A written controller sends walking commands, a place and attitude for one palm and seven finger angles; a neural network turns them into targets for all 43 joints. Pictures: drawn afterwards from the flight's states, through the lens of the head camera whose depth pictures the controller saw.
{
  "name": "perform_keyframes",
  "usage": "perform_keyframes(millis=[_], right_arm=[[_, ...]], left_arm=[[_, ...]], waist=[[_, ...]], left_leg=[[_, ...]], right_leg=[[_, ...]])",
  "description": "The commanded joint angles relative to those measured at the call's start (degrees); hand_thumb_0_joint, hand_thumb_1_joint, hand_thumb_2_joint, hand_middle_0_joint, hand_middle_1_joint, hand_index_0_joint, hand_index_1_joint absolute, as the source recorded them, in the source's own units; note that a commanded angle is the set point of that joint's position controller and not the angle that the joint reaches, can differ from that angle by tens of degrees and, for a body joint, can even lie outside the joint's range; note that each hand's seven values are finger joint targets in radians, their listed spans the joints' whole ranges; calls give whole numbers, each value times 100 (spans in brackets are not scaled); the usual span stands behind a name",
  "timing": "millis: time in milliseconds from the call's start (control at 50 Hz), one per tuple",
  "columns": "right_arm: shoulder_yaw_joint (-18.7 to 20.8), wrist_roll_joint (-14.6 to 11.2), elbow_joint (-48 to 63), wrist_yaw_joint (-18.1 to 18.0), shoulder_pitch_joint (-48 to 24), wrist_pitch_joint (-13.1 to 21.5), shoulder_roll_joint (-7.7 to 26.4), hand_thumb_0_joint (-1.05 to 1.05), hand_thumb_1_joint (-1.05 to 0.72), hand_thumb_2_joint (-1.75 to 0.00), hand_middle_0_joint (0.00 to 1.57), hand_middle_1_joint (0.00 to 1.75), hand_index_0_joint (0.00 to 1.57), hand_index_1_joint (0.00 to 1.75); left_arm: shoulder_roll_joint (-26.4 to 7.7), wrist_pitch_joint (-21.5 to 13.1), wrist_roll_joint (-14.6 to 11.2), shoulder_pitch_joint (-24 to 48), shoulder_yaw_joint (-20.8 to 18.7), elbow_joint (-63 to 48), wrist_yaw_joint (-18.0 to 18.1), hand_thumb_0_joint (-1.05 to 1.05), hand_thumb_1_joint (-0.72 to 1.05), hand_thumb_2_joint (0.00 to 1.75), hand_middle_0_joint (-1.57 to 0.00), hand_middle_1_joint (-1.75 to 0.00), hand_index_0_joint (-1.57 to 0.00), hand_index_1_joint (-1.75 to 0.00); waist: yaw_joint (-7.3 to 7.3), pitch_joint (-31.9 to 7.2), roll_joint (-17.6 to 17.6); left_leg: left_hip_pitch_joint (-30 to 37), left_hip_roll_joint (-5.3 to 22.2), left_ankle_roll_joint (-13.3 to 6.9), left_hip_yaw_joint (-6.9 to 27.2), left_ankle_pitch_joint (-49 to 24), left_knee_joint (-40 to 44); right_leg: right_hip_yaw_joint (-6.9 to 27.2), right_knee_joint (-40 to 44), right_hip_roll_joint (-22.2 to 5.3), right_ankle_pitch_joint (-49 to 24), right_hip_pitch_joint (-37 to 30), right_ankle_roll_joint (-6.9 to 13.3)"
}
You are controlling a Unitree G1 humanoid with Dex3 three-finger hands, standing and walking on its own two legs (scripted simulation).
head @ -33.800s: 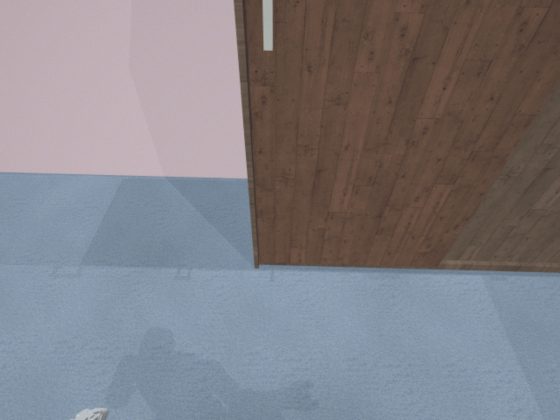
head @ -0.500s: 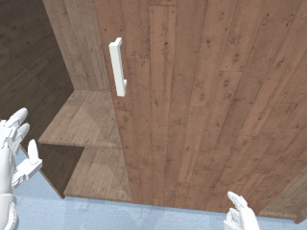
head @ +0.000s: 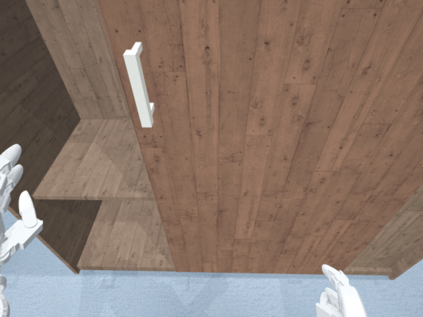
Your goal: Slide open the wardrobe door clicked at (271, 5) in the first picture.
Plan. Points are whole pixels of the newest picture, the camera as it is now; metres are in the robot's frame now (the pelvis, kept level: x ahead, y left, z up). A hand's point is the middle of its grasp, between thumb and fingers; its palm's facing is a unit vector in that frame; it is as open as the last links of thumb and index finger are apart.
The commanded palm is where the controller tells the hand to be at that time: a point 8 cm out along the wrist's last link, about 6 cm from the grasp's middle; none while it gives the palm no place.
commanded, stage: step back with the hand held close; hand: left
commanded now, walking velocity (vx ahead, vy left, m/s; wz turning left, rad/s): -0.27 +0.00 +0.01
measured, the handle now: (142, 86) +0.44 +0.17 +0.24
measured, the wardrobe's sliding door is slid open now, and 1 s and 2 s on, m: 0.47 0.47 0.47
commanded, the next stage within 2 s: stop stepping back and stand still in 0.94 s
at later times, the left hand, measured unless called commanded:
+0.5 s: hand out of the picture +0.12 +0.30 +0.15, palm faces +0.49 -0.75 -0.45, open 7.5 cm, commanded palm +0.05 +0.33 +0.17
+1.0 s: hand out of the picture +0.05 +0.31 +0.18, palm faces +0.48 -0.80 -0.36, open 7.5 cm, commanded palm -0.01 +0.33 +0.17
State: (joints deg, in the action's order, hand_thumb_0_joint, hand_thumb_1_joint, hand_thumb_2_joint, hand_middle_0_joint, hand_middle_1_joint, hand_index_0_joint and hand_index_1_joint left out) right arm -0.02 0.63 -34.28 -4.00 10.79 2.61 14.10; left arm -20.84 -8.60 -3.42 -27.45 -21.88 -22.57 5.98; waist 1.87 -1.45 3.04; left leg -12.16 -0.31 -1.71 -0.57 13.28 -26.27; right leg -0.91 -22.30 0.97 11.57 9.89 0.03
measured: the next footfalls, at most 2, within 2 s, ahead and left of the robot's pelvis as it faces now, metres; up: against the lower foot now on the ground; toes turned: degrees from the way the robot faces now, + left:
right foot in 1.02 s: -0.22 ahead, -0.12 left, +0.00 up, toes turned -3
left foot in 1.16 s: -0.05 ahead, +0.10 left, +0.00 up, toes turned -4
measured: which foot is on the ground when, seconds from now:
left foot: down 0.00-1.00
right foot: down 0.00-0.72, up 0.74-1.00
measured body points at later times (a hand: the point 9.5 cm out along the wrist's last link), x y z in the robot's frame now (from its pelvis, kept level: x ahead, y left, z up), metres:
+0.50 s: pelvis -0.07 +0.02 -0.02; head -0.07 +0.04 +0.43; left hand +0.08 +0.34 +0.18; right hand +0.10 -0.21 -0.09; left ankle +0.01 +0.10 -0.74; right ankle +0.00 -0.11 -0.74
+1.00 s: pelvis -0.15 +0.04 -0.01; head -0.15 +0.07 +0.44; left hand +0.02 +0.35 +0.19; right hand +0.03 -0.18 -0.07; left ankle +0.01 +0.11 -0.74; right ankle -0.26 -0.10 -0.73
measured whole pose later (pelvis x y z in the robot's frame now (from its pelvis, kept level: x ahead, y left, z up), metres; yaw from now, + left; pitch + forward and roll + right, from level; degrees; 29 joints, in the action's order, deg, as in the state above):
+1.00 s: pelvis -0.15 +0.04 -0.01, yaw -1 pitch +3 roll -5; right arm 0.0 1.8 -35.7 -1.8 11.7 8.9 8.3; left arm -23.8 -15.6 -3.1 -26.4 -25.3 -29.7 8.2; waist 2.2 -3.2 -0.3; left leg -29.5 3.2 -2.0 -4.3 0.1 -23.0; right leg -1.9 -29.7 3.1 28.2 8.0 3.3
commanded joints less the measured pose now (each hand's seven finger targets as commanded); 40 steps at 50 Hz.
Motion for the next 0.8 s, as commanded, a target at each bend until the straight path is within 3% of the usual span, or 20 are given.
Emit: perform_keyframes(millis=[0, 60, 80, 140, 260, 320, 400, 460, 480, 500, 520, 580, 620, 660, 680, 700, 720, 740, 760, 780], right_arm=[[278, -58, 1077, -113, -602, 154, 614, 0, -90, -90, 20, 30, 20, 30], [312, -86, 1165, -131, -571, 82, 631, 0, -90, -90, 20, 30, 20, 30], [317, -85, 1174, -142, -597, 82, 653, 0, -90, -90, 20, 30, 20, 30], [317, -92, 1206, -150, -522, 96, 659, 0, -90, -90, 20, 30, 20, 30], [338, -104, 1213, -156, -428, 259, 728, 0, -90, -90, 20, 30, 20, 30], [346, -78, 1191, -161, -393, 384, 782, 0, -90, -90, 20, 30, 20, 30], [348, -60, 1153, -162, -348, 535, 765, 0, -90, -90, 20, 30, 20, 30], [386, -39, 1129, -130, -283, 618, 757, 0, -90, -90, 20, 30, 20, 30], [406, -12, 1122, -119, -279, 643, 796, 0, -90, -90, 20, 30, 20, 30], [390, -10, 1106, -107, -242, 649, 733, 0, -90, -90, 20, 30, 20, 30], [404, -13, 1090, -95, -192, 660, 693, 0, -90, -90, 20, 30, 20, 30], [407, 30, 859, -37, -77, 659, 617, 0, -90, -90, 20, 30, 20, 30], [362, 1, 746, -13, -88, 631, 515, 0, -90, -90, 20, 30, 20, 30], [374, -35, 782, -38, -120, 620, 577, 0, -90, -90, 20, 30, 20, 30], [390, -26, 845, -81, -171, 635, 686, 0, -90, -90, 20, 30, 20, 30], [377, -8, 929, -127, -286, 706, 760, 0, -90, -90, 20, 30, 20, 30], [408, 51, 919, -143, -369, 799, 715, 0, -90, -90, 20, 30, 20, 30], [475, 78, 807, -117, -251, 857, 558, 0, -90, -90, 20, 30, 20, 30], [560, 45, 711, -47, -299, 883, 632, 0, -90, -90, 20, 30, 20, 30], [580, 9, 740, -7, -325, 914, 655, 0, -90, -90, 20, 30, 20, 30]], left_arm=[[-1210, -400, -12, -132, -799, -1261, 126, 0, 90, 90, -20, -30, -20, -30], [-1316, -427, -20, -157, -905, -1426, 166, 0, 90, 90, -20, -30, -20, -30], [-1392, -443, -18, -156, -963, -1498, 180, 0, 90, 90, -20, -30, -20, -30], [-1318, -505, -1, -189, -922, -1500, 216, 0, 90, 90, -20, -30, -20, -30], [-1197, -665, 133, -20, -877, -1407, 259, 0, 90, 90, -20, -30, -20, -30], [-1156, -773, 240, 223, -851, -1474, 282, 0, 90, 90, -20, -30, -20, -30], [-1179, -878, 335, 365, -937, -1609, 297, 0, 90, 90, -20, -30, -20, -30], [-1185, -950, 374, 378, -1014, -1656, 266, 0, 90, 90, -20, -30, -20, -30], [-1309, -987, 388, 357, -1152, -1706, 258, 0, 90, 90, -20, -30, -20, -30], [-1204, -998, 377, 350, -1074, -1678, 251, 0, 90, 90, -20, -30, -20, -30], [-1208, -1011, 353, 319, -1075, -1685, 247, 0, 90, 90, -20, -30, -20, -30], [-1370, -1037, 232, 472, -1073, -1727, 299, 0, 90, 90, -20, -30, -20, -30], [-1278, -1039, 201, 639, -879, -1741, 354, 0, 90, 90, -20, -30, -20, -30], [-1338, -1071, 189, 644, -936, -1807, 384, 0, 90, 90, -20, -30, -20, -30], [-1382, -1108, 188, 645, -988, -1916, 381, 0, 90, 90, -20, -30, -20, -30], [-1301, -1149, 219, 574, -1075, -2030, 379, 0, 90, 90, -20, -30, -20, -30], [-1332, -1166, 277, 643, -1237, -2049, 386, 0, 90, 90, -20, -30, -20, -30], [-1532, -1168, 216, 750, -1384, -2091, 380, 0, 90, 90, -20, -30, -20, -30], [-1444, -1182, 212, 672, -1349, -1925, 350, 0, 90, 90, -20, -30, -20, -30], [-1400, -1177, 152, 521, -1315, -1783, 324, 0, 90, 90, -20, -30, -20, -30]], waist=[[-19, -889, -204], [-39, -825, -238], [-39, -795, -55], [-50, -675, 3], [-94, -288, 47], [-116, -102, 257], [-102, -240, 527], [-116, -242, 400], [-117, -246, 402], [-136, -145, 248], [-145, -100, -126], [-212, -173, -1034], [-293, -293, -1149], [-312, -236, -768], [-329, -138, 25], [-278, -267, 1221], [-213, -572, 1749], [-219, -673, 939], [-144, -696, 514], [-119, -743, 546]], left_leg=[[329, 390, -70, 291, -2289, 123], [35, 411, -82, 337, -1944, 170], [-27, 406, -94, 341, -1771, 205], [-518, 461, -149, 461, -1089, 359], [-1851, 577, -346, 745, 1299, 728], [-2389, 714, -446, 986, 2240, 912], [-2937, 1010, -605, 1391, 2763, 1248], [-3132, 877, -601, 1211, 2904, 850], [-3098, 823, -589, 1163, 2999, 752], [-3078, 746, -559, 1080, 3014, 565], [-2787, 578, -458, 910, 2766, 203], [-1018, 87, -57, 397, 1459, -1383], [-283, 30, -3, 303, 1018, -1796], [-203, 244, -113, 613, 1282, -1118], [-499, 579, -233, 1088, 1723, -210], [-1665, 1414, -544, 2041, 2786, 1210], [-2571, 2130, -883, 2796, 3258, 2050], [-2270, 2191, -898, 2599, 2448, 1946], [-1963, 2101, -891, 2091, 2110, 1619], [-1799, 2019, -874, 1835, 2026, 1492]], right_leg=[[291, -98, -488, -2061, -86, -14], [356, -158, -456, -1829, -52, -25], [361, -144, -450, -1677, -10, -24], [397, -211, -390, -1131, -103, -34], [529, -398, -307, -1, -368, -32], [517, -595, -230, 643, -373, -39], [386, -1489, 46, 129, -840, -76], [705, -1467, -14, 164, -788, -7], [836, -1355, -36, 352, -662, 24], [989, -1228, -115, 571, -430, 82], [1177, -883, -253, 742, -7, 170], [2042, 385, -1112, 1467, 1912, 599], [1905, 469, -1333, 1230, 2450, 637], [1384, 66, -974, 1402, 2644, 409], [1034, -540, -549, 1518, 2562, 226], [436, -2162, 104, 1223, 1459, -40], [294, -4046, 564, 1260, 466, -144], [544, -4768, 477, 1501, 690, -91], [561, -4876, 494, 1557, 831, -89], [494, -4719, 455, 1572, 865, -119]])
